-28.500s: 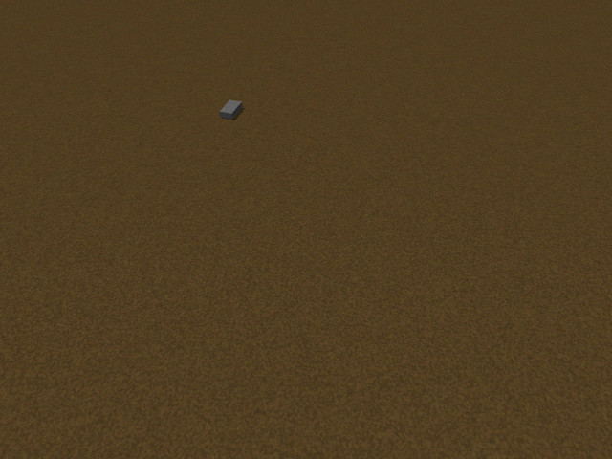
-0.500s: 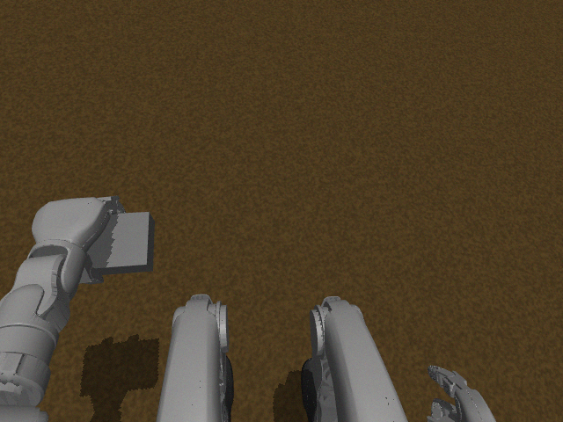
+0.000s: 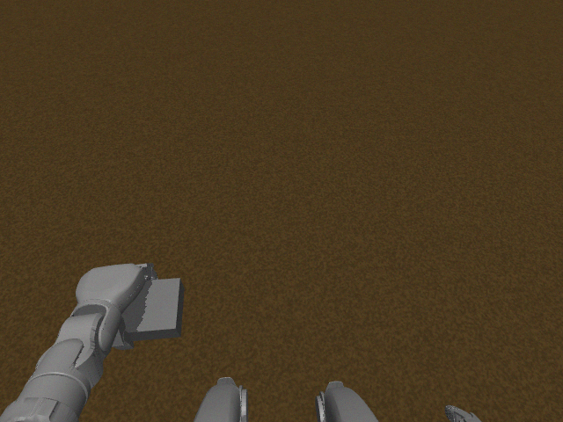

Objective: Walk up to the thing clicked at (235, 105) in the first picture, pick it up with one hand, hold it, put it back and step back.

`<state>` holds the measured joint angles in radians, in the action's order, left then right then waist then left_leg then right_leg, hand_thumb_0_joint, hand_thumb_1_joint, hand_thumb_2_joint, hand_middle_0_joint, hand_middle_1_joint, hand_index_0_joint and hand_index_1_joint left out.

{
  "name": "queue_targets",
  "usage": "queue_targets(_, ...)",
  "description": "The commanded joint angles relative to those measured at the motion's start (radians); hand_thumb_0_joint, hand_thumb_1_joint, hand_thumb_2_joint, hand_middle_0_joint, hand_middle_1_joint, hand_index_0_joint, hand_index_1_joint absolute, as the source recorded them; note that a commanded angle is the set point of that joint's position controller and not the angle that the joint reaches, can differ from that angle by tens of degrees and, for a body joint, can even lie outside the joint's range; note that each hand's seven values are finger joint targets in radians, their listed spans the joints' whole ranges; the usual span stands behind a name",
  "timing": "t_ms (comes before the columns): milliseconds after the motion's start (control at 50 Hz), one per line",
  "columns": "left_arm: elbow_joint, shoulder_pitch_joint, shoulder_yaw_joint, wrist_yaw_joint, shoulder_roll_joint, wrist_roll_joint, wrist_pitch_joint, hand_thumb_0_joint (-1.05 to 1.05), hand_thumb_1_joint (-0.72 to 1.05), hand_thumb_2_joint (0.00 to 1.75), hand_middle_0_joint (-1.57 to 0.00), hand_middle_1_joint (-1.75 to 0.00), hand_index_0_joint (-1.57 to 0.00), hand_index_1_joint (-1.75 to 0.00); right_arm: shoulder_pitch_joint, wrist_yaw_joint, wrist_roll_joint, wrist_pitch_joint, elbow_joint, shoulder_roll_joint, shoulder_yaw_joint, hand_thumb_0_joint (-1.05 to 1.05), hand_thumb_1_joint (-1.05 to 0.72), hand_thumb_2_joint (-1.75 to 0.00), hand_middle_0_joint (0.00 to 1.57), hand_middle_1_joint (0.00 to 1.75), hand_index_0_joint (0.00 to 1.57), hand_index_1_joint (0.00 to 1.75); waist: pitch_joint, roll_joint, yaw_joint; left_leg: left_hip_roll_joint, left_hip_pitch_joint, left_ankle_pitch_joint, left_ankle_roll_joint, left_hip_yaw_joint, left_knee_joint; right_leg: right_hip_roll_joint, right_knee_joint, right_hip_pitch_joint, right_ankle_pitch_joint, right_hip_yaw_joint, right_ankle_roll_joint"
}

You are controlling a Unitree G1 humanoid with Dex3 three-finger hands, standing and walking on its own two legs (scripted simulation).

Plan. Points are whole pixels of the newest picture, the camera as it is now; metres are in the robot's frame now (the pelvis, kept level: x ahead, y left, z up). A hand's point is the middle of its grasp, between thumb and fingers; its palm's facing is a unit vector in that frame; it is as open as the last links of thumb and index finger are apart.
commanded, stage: lift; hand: left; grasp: from above
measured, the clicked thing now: (131, 310) +0.33 +0.25 -0.11
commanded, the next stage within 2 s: hold in 0.42 s
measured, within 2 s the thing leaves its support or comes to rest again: neither
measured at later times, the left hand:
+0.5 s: hand (126, 272) +0.35 +0.22 +0.00, palm faces -0.44 -0.10 -0.89, open 11.1 cm
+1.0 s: hand (119, 249) +0.36 +0.22 +0.04, palm faces -0.44 -0.07 -0.90, open 11.1 cm
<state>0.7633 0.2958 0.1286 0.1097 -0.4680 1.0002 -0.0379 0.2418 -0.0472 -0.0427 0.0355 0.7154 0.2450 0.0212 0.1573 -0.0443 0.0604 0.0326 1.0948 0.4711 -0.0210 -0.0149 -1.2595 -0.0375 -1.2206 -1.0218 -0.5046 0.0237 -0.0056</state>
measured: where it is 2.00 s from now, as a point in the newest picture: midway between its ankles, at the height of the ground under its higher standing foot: outside the picture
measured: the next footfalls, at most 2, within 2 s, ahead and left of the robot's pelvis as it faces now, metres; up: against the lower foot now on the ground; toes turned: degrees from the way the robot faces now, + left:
none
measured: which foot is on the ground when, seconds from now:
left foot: down 0.00-1.00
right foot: down 0.00-1.00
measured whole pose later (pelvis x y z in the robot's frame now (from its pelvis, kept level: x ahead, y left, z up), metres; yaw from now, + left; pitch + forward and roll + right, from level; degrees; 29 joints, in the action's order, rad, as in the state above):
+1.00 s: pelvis +0.06 +0.00 +0.10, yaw +0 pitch +6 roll -1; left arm 0.75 0.29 0.21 0.05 -0.39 1.00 0.02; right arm 0.25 -0.04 -0.05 -0.02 0.70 0.26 0.04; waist 0.07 -0.04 0.02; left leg 0.01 0.45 0.31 -0.02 0.04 -0.65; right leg -0.02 -0.63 -0.40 -0.33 -0.03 -0.01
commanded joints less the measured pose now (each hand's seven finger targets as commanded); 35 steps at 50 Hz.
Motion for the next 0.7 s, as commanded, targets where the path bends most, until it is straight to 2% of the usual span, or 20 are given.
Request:
queue_targets(0,-0.178,0.321,-0.05,0.069,-0.175,0.006,-0.007,0.0,0.62,0.83,-0.96,-0.77,-0.97,-0.76,0.035,-0.013,-0.002,0.044,-0.081,0.153,0.057,0.0,-0.89,-0.9,0.2,0.3,0.2,0.3,0.29,-0.044,0.017,-0.029,-0.394,-0.077,0.008,-0.004,0.287,-0.03,0.284,0.187,0.11,-0.016,0.032)
queue_targets(60,-0.156,0.319,-0.088,0.097,-0.207,0.015,0.009,0.0,0.61,0.86,-0.96,-0.78,-0.97,-0.78,0.044,-0.012,0.0,0.042,-0.071,0.157,0.06,0.0,-0.89,-0.9,0.2,0.3,0.2,0.3,0.29,-0.04,-0.003,-0.029,-0.447,-0.137,0.009,0.001,0.329,-0.028,0.329,0.256,0.164,-0.024,0.03)
queue_targets(100,-0.154,0.344,-0.057,0.106,-0.174,0.017,0.023,0.0,0.62,0.87,-0.95,-0.79,-0.96,-0.78,0.042,-0.01,0.003,0.041,-0.069,0.151,0.056,0.0,-0.89,-0.9,0.2,0.3,0.2,0.3,0.275,-0.046,0.006,-0.03,-0.477,-0.156,0.012,-0.002,0.362,-0.027,0.359,0.285,0.183,-0.028,0.029)
queue_targets(140,-0.125,0.314,-0.057,0.109,-0.171,0.019,0.039,0.0,0.61,0.82,-0.96,-0.75,-0.97,-0.74,0.042,-0.01,0.002,0.038,-0.066,0.155,0.06,0.0,-0.89,-0.9,0.2,0.3,0.2,0.3,0.258,-0.038,0.001,-0.029,-0.514,-0.178,0.014,0.002,0.394,-0.027,0.388,0.313,0.201,-0.028,0.029)
queue_targets(160,-0.131,0.338,-0.062,0.109,-0.182,0.012,0.044,0.0,0.63,0.82,-0.97,-0.75,-0.98,-0.74,0.037,-0.01,0.001,0.035,-0.071,0.156,0.062,0.0,-0.89,-0.9,0.2,0.3,0.2,0.3,0.259,-0.036,0.001,-0.03,-0.532,-0.188,0.012,0.005,0.41,-0.025,0.407,0.335,0.215,-0.03,0.027)
queue_targets(200,-0.114,0.315,-0.058,0.105,-0.164,0.004,0.059,0.0,0.62,0.86,-0.98,-0.75,-0.98,-0.75,0.038,-0.009,0.001,0.032,-0.073,0.153,0.061,0.0,-0.89,-0.9,0.2,0.3,0.2,0.3,0.249,-0.024,-0.006,-0.033,-0.553,-0.201,0.013,0.006,0.436,-0.023,0.437,0.374,0.228,-0.037,0.025)
queue_targets(240,-0.111,0.31,-0.025,0.095,-0.128,-0.008,0.07,0.0,0.63,0.84,-0.98,-0.75,-0.99,-0.74,0.029,-0.008,0.002,0.031,-0.073,0.146,0.059,0.0,-0.89,-0.9,0.2,0.3,0.2,0.3,0.225,-0.018,-0.007,-0.035,-0.573,-0.203,0.014,0.005,0.467,-0.022,0.464,0.397,0.229,-0.039,0.024)
queue_targets(300,-0.12,0.288,-0.021,0.081,-0.124,-0.018,0.079,0.0,0.61,0.8,-0.98,-0.7,-0.98,-0.69,0.029,-0.009,-0.001,0.03,-0.078,0.148,0.062,0.0,-0.89,-0.9,0.2,0.3,0.2,0.3,0.225,-0.021,-0.012,-0.035,-0.618,-0.234,0.018,0.007,0.503,-0.022,0.493,0.435,0.255,-0.042,0.026)
queue_targets(320,-0.119,0.271,-0.033,0.077,-0.136,-0.02,0.081,0.0,0.61,0.81,-0.98,-0.71,-0.98,-0.7,0.028,-0.01,-0.002,0.028,-0.079,0.148,0.063,0.0,-0.89,-0.9,0.2,0.3,0.2,0.3,0.224,-0.014,-0.017,-0.036,-0.63,-0.247,0.016,0.009,0.514,-0.021,0.51,0.456,0.267,-0.045,0.024)
queue_targets(360,-0.143,0.3,-0.016,0.07,-0.119,-0.026,0.079,0.0,0.62,0.81,-0.99,-0.68,-0.99,-0.69,0.027,-0.011,-0.002,0.028,-0.083,0.147,0.061,0.0,-0.89,-0.9,0.2,0.3,0.2,0.3,0.212,0.003,-0.002,-0.036,-0.647,-0.26,0.014,0.011,0.529,-0.02,0.529,0.476,0.284,-0.046,0.021)
queue_targets(400,-0.144,0.309,-0.012,0.064,-0.12,-0.023,0.076,0.0,0.61,0.8,-0.99,-0.7,-0.99,-0.69,0.031,-0.012,-0.002,0.027,-0.079,0.147,0.061,0.0,-0.89,-0.9,0.2,0.3,0.2,0.3,0.215,-0.006,-0.002,-0.035,-0.679,-0.29,0.014,0.011,0.545,-0.018,0.541,0.489,0.305,-0.046,0.023)
queue_targets(440,-0.16,0.317,-0.036,0.067,-0.147,-0.018,0.068,0.0,0.59,0.81,-0.96,-0.71,-0.97,-0.7,0.033,-0.014,0.0,0.026,-0.076,0.149,0.064,0.0,-0.89,-0.9,0.2,0.3,0.2,0.3,0.233,-0.023,-0.013,-0.034,-0.718,-0.327,0.018,0.011,0.562,-0.018,0.549,0.504,0.327,-0.043,0.025)
queue_targets(460,-0.168,0.329,-0.02,0.065,-0.132,-0.02,0.064,0.0,0.6,0.83,-0.97,-0.71,-0.97,-0.71,0.027,-0.015,-0.002,0.025,-0.08,0.147,0.062,0.0,-0.88,-0.89,0.2,0.3,0.2,0.3,0.227,-0.018,-0.006,-0.033,-0.729,-0.333,0.017,0.012,0.57,-0.018,0.556,0.509,0.335,-0.044,0.024)
queue_targets(500,-0.163,0.313,-0.029,0.066,-0.142,-0.011,0.062,0.0,0.61,0.82,-0.97,-0.72,-0.98,-0.71,0.028,-0.016,-0.002,0.024,-0.079,0.152,0.063,0.0,-0.89,-0.9,0.2,0.3,0.2,0.3,0.224,-0.004,-0.013,-0.036,-0.746,-0.363,0.016,0.014,0.579,-0.016,0.569,0.541,0.361,-0.044,0.023)
queue_targets(560,-0.171,0.348,-0.014,0.065,-0.133,-0.003,0.066,0.0,0.63,0.83,-0.98,-0.74,-0.99,-0.72,0.03,-0.015,-0.002,0.017,-0.075,0.153,0.062,0.0,-0.88,-0.89,0.2,0.3,0.2,0.3,0.223,0.004,-0.005,-0.042,-0.762,-0.399,0.011,0.023,0.588,-0.012,0.594,0.577,0.41,-0.054,0.017)
queue_targets(580,-0.166,0.347,-0.021,0.064,-0.14,-0.005,0.065,0.0,0.65,0.84,-0.99,-0.75,-1.0,-0.73,0.024,-0.014,-0.003,0.017,-0.074,0.154,0.065,0.0,-0.88,-0.89,0.2,0.3,0.2,0.3,0.219,-0.002,-0.008,-0.042,-0.771,-0.404,0.011,0.024,0.594,-0.012,0.601,0.58,0.415,-0.055,0.017)
queue_targets(620,-0.158,0.35,-0.006,0.056,-0.123,-0.008,0.067,0.0,0.63,0.88,-0.99,-0.75,-1.0,-0.74,0.021,-0.012,-0.005,0.013,-0.071,0.151,0.063,0.0,-0.89,-0.89,0.2,0.3,0.2,0.3,0.201,-0.005,-0.009,-0.042,-0.783,-0.407,0.011,0.025,0.608,-0.012,0.614,0.579,0.415,-0.056,0.016)
queue_targets(680,-0.148,0.334,-0.002,0.041,-0.12,-0.007,0.066,0.0,0.64,0.85,-0.99,-0.73,-1.0,-0.72,0.018,-0.008,-0.006,0.012,-0.077,0.153,0.067,0.0,-0.88,-0.89,0.2,0.3,0.2,0.3,0.201,-0.001,-0.016,-0.044,-0.797,-0.43,0.011,0.025,0.623,-0.012,0.623,0.61,0.43,-0.053,0.018)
